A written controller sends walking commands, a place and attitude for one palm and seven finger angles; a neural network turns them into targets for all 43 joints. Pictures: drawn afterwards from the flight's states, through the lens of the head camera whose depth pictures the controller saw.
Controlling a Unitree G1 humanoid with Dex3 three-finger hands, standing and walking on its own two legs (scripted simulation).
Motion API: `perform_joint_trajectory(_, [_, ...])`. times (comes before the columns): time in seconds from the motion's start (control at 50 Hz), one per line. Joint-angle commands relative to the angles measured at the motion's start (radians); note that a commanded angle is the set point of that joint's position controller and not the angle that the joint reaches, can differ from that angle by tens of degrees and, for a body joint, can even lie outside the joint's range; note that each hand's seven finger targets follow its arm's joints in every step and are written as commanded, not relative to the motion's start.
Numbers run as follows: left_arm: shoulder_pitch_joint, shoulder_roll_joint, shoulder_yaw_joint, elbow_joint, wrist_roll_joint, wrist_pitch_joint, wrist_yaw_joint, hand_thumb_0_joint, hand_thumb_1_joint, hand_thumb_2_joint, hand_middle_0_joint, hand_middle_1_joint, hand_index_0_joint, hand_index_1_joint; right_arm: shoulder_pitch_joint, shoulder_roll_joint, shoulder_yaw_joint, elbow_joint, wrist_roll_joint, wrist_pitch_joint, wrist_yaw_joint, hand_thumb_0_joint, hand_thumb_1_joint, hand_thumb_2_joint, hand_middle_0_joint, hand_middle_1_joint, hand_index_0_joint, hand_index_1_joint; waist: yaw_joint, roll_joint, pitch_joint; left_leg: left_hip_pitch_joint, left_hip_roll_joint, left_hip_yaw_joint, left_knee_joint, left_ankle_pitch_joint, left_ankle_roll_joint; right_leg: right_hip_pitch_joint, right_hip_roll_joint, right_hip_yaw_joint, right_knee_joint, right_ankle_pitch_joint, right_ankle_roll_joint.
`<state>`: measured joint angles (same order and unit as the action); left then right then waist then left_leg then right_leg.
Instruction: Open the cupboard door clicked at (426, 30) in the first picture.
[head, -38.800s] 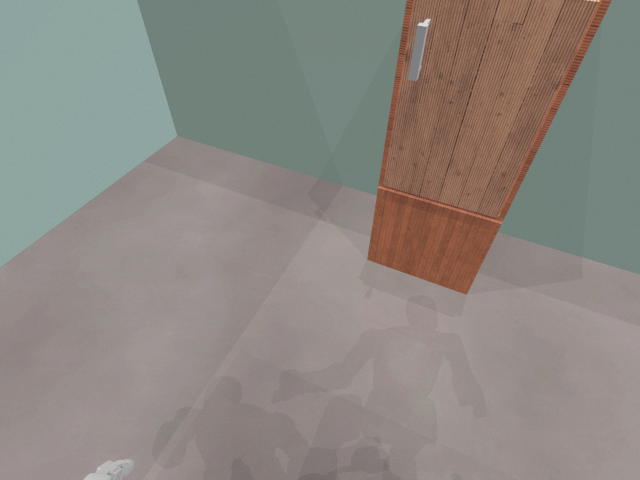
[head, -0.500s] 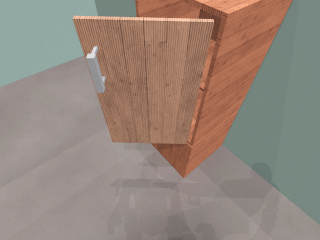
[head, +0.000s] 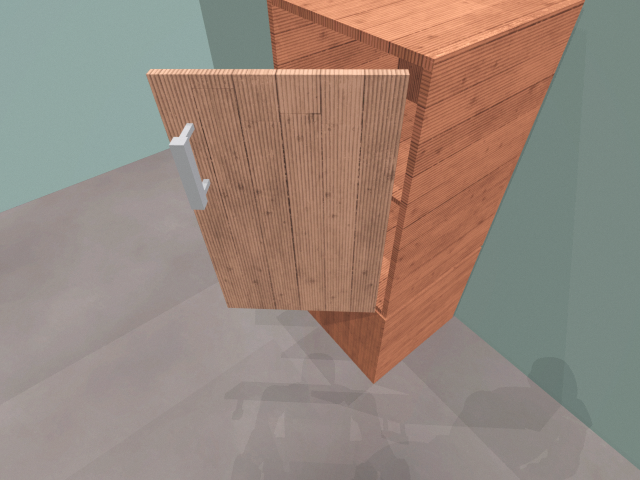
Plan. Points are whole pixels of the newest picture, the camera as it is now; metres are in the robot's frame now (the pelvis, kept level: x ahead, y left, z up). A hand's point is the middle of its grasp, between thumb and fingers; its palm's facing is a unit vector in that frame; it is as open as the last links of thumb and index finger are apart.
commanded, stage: raise the hand with hooked fingers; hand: left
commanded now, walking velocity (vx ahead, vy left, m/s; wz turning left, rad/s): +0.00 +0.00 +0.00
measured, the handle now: (193, 167) +0.55 +0.23 +0.11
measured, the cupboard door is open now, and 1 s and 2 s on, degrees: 49 49 49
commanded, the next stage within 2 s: none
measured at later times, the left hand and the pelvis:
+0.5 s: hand out of the picture +0.14 +0.19 -0.04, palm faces +0.03 -1.00 +0.04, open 8.7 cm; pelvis -0.03 -0.01 -0.05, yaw +1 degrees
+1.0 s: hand (97, 404) +0.19 +0.26 +0.05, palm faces +0.09 -0.99 -0.08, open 11.8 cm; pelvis -0.04 +0.03 -0.04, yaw +1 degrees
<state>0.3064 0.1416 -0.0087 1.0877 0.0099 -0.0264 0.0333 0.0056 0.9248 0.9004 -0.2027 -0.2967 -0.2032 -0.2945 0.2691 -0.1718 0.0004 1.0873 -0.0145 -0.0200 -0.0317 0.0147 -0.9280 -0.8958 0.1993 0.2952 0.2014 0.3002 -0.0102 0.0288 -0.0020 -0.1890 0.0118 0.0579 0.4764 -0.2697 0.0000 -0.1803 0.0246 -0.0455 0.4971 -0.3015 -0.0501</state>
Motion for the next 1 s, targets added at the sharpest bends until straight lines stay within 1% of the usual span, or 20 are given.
perform_joint_trajectory(0.0, [0.057, 0.124, 0.025, -0.03, 0.003, -0.02, 0.008, 0.0, 0.9, 0.9, -0.2, -0.3, -0.2, -0.3, 0.056, -0.06, -0.005, -0.015, 0.001, -0.01, -0.001, 0.0, -0.9, -0.9, 0.2, 0.3, 0.2, 0.3, 0.0, -0.056, 0.043, -0.003, 0.07, -0.064, -0.061, 0.144, 0.019, -0.007, -0.145, 0.147, -0.121, 0.321, -0.003])
perform_joint_trajectory(0.02, [0.158, 0.14, 0.034, 0.007, 0.008, -0.029, 0.049, 0.0, 0.9, 0.9, -0.2, -0.3, -0.2, -0.3, -0.057, -0.095, -0.016, -0.085, 0.011, -0.008, 0.006, 0.0, -0.9, -0.9, 0.2, 0.3, 0.2, 0.3, 0.061, -0.251, 0.121, -0.137, 0.074, -0.032, 0.161, 0.049, -0.007, -0.006, -0.209, 0.242, -0.133, 0.82, 0.083])
perform_joint_trajectory(0.04, [-0.626, 0.362, 0.118, -1.512, -0.21, -0.261, 0.023, 0.0, 0.877, 0.89, -0.202, -0.315, -0.202, -0.315, -0.039, -0.275, -0.038, -0.426, 0.063, -0.164, -0.047, 0.0, -0.9, -0.9, 0.2, 0.3, 0.2, 0.3, -0.089, 0.014, -0.367, 0.128, -0.016, -0.04, -0.02, 0.217, 0.051, 0.044, -0.123, 0.144, -0.027, 0.532, 0.033])
perform_joint_trajectory(0.06, [-0.218, 0.315, 0.144, -1.277, -0.134, -0.211, 0.059, 0.0, 0.853, 0.88, -0.203, -0.33, -0.203, -0.33, -0.122, -0.172, -0.011, -0.363, 0.047, -0.243, -0.083, 0.0, -0.9, -0.9, 0.2, 0.3, 0.2, 0.3, 0.012, 0.237, -0.352, 0.198, -0.006, -0.008, -0.038, 0.305, 0.06, 0.035, -0.044, 0.095, 0.0, 0.309, 0.002])
perform_joint_trajectory(0.08, [-0.19, 0.255, 0.099, -1.237, -0.153, -0.161, 0.11, 0.0, 0.83, 0.87, -0.205, -0.345, -0.205, -0.345, -0.12, -0.187, -0.027, -0.321, 0.059, -0.267, -0.089, 0.0, -0.9, -0.9, 0.2, 0.3, 0.2, 0.3, -0.014, 0.283, -0.259, 0.101, -0.003, -0.017, -0.023, 0.227, 0.028, -0.027, -0.044, 0.044, -0.025, 0.171, 0.007])
perform_joint_trajectory(0.1, [0.111, 0.025, 0.008, -0.981, -0.156, -0.06, 0.105, 0.0, 0.807, 0.86, -0.207, -0.36, -0.207, -0.36, -0.082, -0.127, -0.028, -0.31, 0.069, -0.265, -0.077, 0.0, -0.9, -0.9, 0.2, 0.3, 0.2, 0.3, -0.023, 0.146, -0.14, 0.026, 0.01, -0.045, -0.033, 0.183, 0.035, -0.07, -0.04, 0.013, -0.029, 0.145, 0.015])
perform_joint_trajectory(0.12, [-0.026, 0.039, 0.005, -1.198, -0.21, -0.091, 0.078, 0.0, 0.783, 0.85, -0.208, -0.375, -0.208, -0.375, -0.104, -0.164, -0.03, -0.392, 0.085, -0.282, -0.08, 0.0, -0.9, -0.9, 0.2, 0.3, 0.2, 0.3, -0.022, 0.104, -0.045, -0.007, 0.003, -0.067, -0.015, 0.158, 0.038, -0.104, -0.044, 0.014, -0.029, 0.143, 0.026])
perform_joint_trajectory(0.14, [-0.018, 0.117, 0.067, -1.22, -0.206, -0.136, 0.061, 0.0, 0.76, 0.84, -0.21, -0.39, -0.21, -0.39, -0.106, -0.19, -0.043, -0.403, 0.074, -0.3, -0.087, 0.0, -0.9, -0.9, 0.2, 0.3, 0.2, 0.3, -0.038, 0.041, -0.064, -0.019, -0.004, -0.054, 0.024, 0.112, 0.041, -0.163, -0.043, 0.01, -0.041, 0.087, 0.031])
perform_joint_trajectory(0.18, [0.018, 0.121, 0.106, -1.086, -0.198, -0.22, 0.012, 0.0, 0.713, 0.82, -0.213, -0.42, -0.213, -0.42, -0.087, -0.197, -0.047, -0.442, 0.048, -0.315, -0.082, 0.0, -0.9, -0.9, 0.2, 0.3, 0.2, 0.3, -0.057, -0.152, 0.007, -0.128, -0.024, -0.065, 0.105, 0.06, 0.043, -0.281, -0.042, 0.008, -0.025, -0.008, 0.049])
perform_joint_trajectory(0.24, [0.214, 0.047, 0.142, -0.825, -0.235, -0.397, -0.144, 0.0, 0.643, 0.79, -0.218, -0.465, -0.218, -0.465, -0.116, -0.193, -0.071, -0.498, 0.022, -0.315, -0.047, 0.0, -0.9, -0.9, 0.2, 0.3, 0.2, 0.3, 0.026, -0.422, 0.027, -0.405, -0.033, -0.078, 0.235, -0.026, 0.013, -0.372, -0.055, 0.059, 0.093, -0.073, 0.073])
perform_joint_trajectory(0.28, [0.364, 0.097, 0.223, -0.786, -0.269, -0.492, -0.287, 0.0, 0.597, 0.77, -0.222, -0.495, -0.222, -0.495, -0.128, -0.196, -0.093, -0.558, 0.035, -0.313, -0.008, 0.0, -0.9, -0.9, 0.2, 0.3, 0.2, 0.3, 0.093, -0.311, -0.089, -0.44, -0.053, -0.055, 0.294, 0.029, -0.002, -0.273, -0.069, 0.089, 0.191, 0.126, 0.059])
perform_joint_trajectory(0.34, [0.281, 0.224, 0.31, -0.885, -0.292, -0.519, -0.454, 0.0, 0.527, 0.74, -0.227, -0.54, -0.227, -0.54, -0.158, -0.211, -0.089, -0.652, 0.05, -0.304, 0.011, 0.0, -0.9, -0.9, 0.2, 0.3, 0.2, 0.3, 0.092, -0.12, -0.251, -0.48, -0.072, -0.013, 0.361, 0.069, 0.001, -0.184, -0.1, 0.144, 0.254, 0.293, 0.062])
perform_joint_trajectory(0.38, [0.195, 0.296, 0.376, -1.034, -0.32, -0.467, -0.458, 0.0, 0.48, 0.72, -0.23, -0.57, -0.23, -0.57, -0.164, -0.205, -0.085, -0.699, 0.05, -0.276, -0.001, 0.0, -0.9, -0.9, 0.2, 0.3, 0.2, 0.3, 0.096, -0.034, -0.289, -0.474, -0.072, -0.007, 0.374, 0.048, 0.009, -0.183, -0.105, 0.178, 0.236, 0.213, 0.069])
perform_joint_trajectory(0.46, [-0.035, 0.242, 0.345, -1.357, -0.34, -0.51, -0.351, 0.0, 0.387, 0.68, -0.237, -0.63, -0.237, -0.63, -0.115, -0.17, -0.072, -0.713, 0.037, -0.266, -0.02, 0.0, -0.9, -0.9, 0.2, 0.3, 0.2, 0.3, 0.027, 0.105, -0.294, -0.361, -0.033, -0.041, 0.38, 0.06, 0.027, -0.314, -0.051, 0.109, 0.244, 0.086, 0.045])
perform_joint_trajectory(0.58, [-0.193, 0.185, 0.148, -1.354, -0.295, -0.574, -0.357, 0.0, 0.247, 0.62, -0.247, -0.72, -0.247, -0.72, -0.069, -0.206, -0.036, -0.645, 0.035, -0.299, -0.038, 0.0, -0.9, -0.9, 0.2, 0.3, 0.2, 0.3, -0.082, 0.085, -0.169, -0.356, 0.0, -0.114, 0.396, -0.041, 0.042, -0.514, -0.001, 0.029, 0.288, -0.056, 0.024])
perform_joint_trajectory(0.64, [-0.125, 0.239, 0.179, -1.221, -0.285, -0.45, -0.42, 0.0, 0.177, 0.59, -0.252, -0.765, -0.252, -0.765, -0.071, -0.224, -0.035, -0.651, 0.056, -0.3, -0.049, 0.0, -0.9, -0.9, 0.2, 0.3, 0.2, 0.3, -0.054, 0.02, -0.189, -0.381, -0.004, -0.118, 0.345, -0.107, 0.041, -0.46, -0.009, 0.037, 0.231, -0.134, 0.032])
perform_joint_trajectory(0.7, [-0.047, 0.286, 0.274, -1.147, -0.314, -0.28, -0.441, 0.0, 0.107, 0.56, -0.257, -0.81, -0.257, -0.81, -0.103, -0.222, -0.031, -0.684, 0.073, -0.281, -0.058, 0.0, -0.9, -0.9, 0.2, 0.3, 0.2, 0.3, 0.016, -0.022, -0.239, -0.374, -0.015, -0.108, 0.288, -0.091, 0.035, -0.357, -0.02, 0.03, 0.192, -0.141, 0.037])
perform_joint_trajectory(0.78, [-0.045, 0.342, 0.423, -1.269, -0.378, -0.21, -0.358, 0.0, 0.013, 0.52, -0.263, -0.87, -0.263, -0.87, -0.14, -0.191, -0.014, -0.714, 0.061, -0.27, -0.062, 0.0, -0.9, -0.9, 0.2, 0.3, 0.2, 0.3, 0.085, -0.007, -0.295, -0.309, -0.01, -0.116, 0.226, -0.003, 0.022, -0.256, -0.008, -0.021, 0.212, -0.05, 0.028])
perform_joint_trajectory(0.86, [-0.08, 0.285, 0.377, -1.345, -0.353, -0.293, -0.276, 0.0, -0.08, 0.48, -0.27, -0.93, -0.27, -0.93, -0.094, -0.183, -0.013, -0.688, 0.051, -0.287, -0.047, 0.0, -0.9, -0.9, 0.2, 0.3, 0.2, 0.3, 0.042, 0.008, -0.232, -0.27, 0.005, -0.114, 0.204, 0.021, 0.013, -0.32, 0.001, -0.043, 0.217, -0.019, 0.03])
perform_joint_trajectory(0.98, [-0.196, 0.28, 0.278, -1.232, -0.31, -0.284, -0.356, 0.0, -0.22, 0.42, -0.28, -1.02, -0.28, -1.02, -0.058, -0.227, -0.015, -0.656, 0.062, -0.307, -0.051, 0.0, -0.9, -0.9, 0.2, 0.3, 0.2, 0.3, -0.015, 0.026, -0.143, -0.26, 0.006, -0.127, 0.18, -0.069, 0.021, -0.354, 0.0, -0.028, 0.179, -0.061, 0.028])
